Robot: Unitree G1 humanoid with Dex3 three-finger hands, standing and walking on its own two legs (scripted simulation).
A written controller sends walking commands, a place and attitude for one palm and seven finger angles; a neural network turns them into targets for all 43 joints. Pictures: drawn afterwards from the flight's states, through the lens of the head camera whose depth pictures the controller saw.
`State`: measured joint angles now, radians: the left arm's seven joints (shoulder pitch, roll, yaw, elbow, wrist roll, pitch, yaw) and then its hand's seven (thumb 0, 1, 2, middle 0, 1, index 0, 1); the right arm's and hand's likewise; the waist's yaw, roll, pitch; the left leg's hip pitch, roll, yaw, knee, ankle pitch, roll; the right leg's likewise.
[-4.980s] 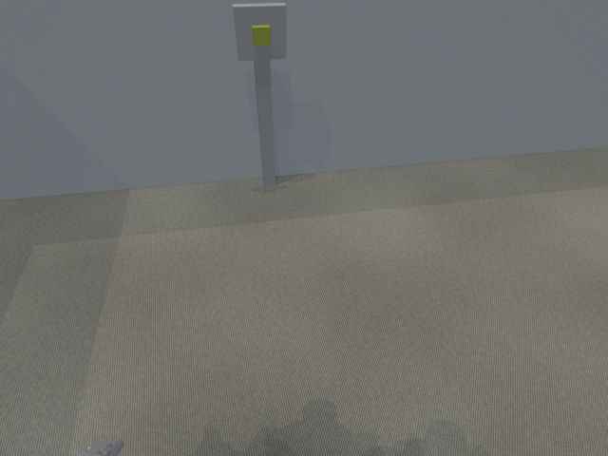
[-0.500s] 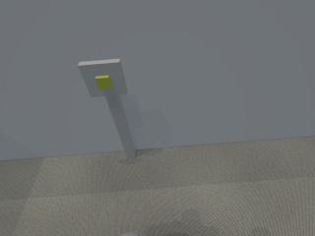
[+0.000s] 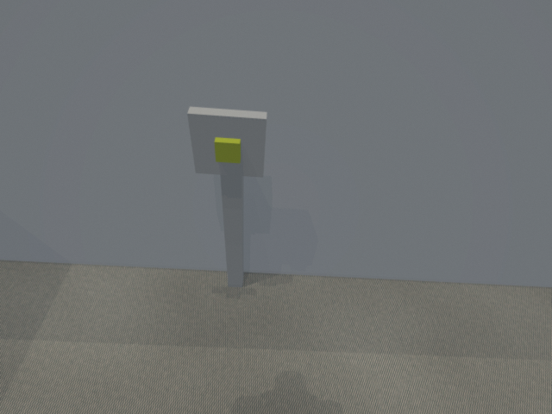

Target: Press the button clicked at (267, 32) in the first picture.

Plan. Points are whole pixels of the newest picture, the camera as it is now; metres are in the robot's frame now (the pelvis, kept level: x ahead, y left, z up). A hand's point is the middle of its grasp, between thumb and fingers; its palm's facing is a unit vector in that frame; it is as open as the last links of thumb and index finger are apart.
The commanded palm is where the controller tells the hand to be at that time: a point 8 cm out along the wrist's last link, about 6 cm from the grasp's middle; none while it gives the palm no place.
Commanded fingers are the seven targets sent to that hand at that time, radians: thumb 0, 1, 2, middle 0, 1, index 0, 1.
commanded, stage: take the last steps up to it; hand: left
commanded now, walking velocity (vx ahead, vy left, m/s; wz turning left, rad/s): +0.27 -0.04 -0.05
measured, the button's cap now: (228, 149) +0.69 +0.17 -0.04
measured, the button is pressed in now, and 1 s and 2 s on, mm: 0 0 0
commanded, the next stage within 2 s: come to a stop and stand still in 0.34 s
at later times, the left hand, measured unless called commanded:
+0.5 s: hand (218, 338) +0.29 +0.13 -0.18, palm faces -0.05 -0.98 -0.17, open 7.3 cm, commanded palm none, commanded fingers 0.00 0.90 0.90 -0.20 -0.30 -0.20 -0.30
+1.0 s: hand (160, 388) +0.20 +0.21 -0.19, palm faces +0.08 -0.97 -0.21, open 7.3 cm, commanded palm none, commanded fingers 0.00 0.90 0.90 -0.20 -0.30 -0.20 -0.30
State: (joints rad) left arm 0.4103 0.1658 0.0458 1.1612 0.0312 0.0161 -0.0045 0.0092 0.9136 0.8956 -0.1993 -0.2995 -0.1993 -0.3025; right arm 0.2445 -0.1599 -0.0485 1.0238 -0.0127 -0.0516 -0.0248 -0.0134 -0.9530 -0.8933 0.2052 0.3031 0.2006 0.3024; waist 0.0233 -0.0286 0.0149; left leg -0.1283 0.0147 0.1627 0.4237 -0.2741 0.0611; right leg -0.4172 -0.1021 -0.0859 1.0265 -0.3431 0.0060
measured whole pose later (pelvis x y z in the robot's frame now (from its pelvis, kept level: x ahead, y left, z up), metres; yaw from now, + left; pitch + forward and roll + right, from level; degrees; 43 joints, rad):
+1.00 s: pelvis +0.16 +0.02 -0.01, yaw -1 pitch -2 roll +0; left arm 0.21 0.21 0.06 1.04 0.02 0.06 0.03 0.00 0.91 0.90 -0.20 -0.30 -0.20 -0.30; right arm 0.14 -0.16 -0.04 0.99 -0.02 0.03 -0.02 0.00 -0.91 -0.89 0.20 0.30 0.19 0.30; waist 0.04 -0.05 0.07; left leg -0.22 0.00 0.04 0.55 -0.29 0.01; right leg -0.38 -0.04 -0.06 0.70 -0.38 0.00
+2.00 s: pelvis +0.12 +0.02 -0.01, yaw +0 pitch -1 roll -1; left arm 0.32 0.14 0.00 1.06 0.02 0.01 0.04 0.00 0.91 0.90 -0.20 -0.30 -0.20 -0.30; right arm 0.34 -0.15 -0.02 1.06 -0.03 0.01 -0.02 0.01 -0.91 -0.89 0.20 0.30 0.20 0.30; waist -0.03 0.01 0.01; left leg -0.33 0.03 0.02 0.58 -0.23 0.01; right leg -0.21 0.00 -0.07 0.54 -0.31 -0.01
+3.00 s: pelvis +0.18 +0.01 -0.02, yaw +1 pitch -1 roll +0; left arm 0.46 0.13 0.00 1.13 0.02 0.02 0.02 0.00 0.91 0.90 -0.20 -0.30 -0.20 -0.30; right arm 0.29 -0.14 -0.02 1.11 -0.02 -0.01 -0.02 0.01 -0.91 -0.89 0.20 0.30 0.20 0.30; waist 0.01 -0.05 0.01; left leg -0.27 0.04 0.11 0.63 -0.35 0.02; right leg -0.20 -0.02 -0.10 0.74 -0.48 -0.02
